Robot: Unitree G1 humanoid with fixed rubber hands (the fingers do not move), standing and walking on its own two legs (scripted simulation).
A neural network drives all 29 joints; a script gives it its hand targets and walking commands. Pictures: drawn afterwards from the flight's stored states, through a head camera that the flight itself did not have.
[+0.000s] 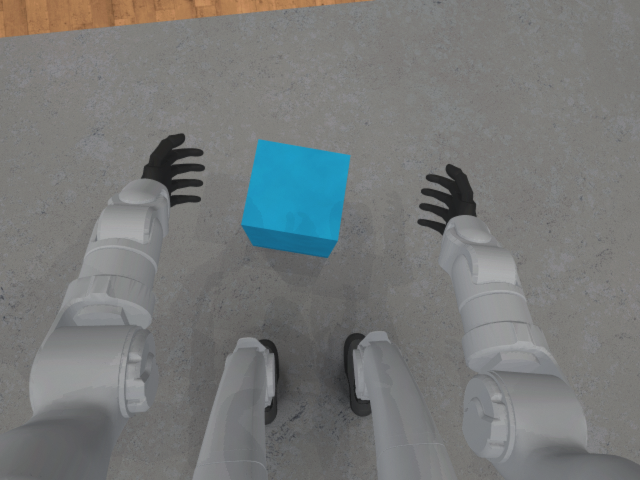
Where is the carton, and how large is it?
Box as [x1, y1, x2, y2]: [241, 139, 350, 257]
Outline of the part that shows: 258,139 241,223 253,245 327,257 337,241 350,155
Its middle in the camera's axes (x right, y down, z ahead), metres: -0.06 -0.08 +0.96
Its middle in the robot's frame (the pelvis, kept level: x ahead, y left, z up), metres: +0.56 +0.00 -0.55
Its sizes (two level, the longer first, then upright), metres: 0.210 0.200 0.250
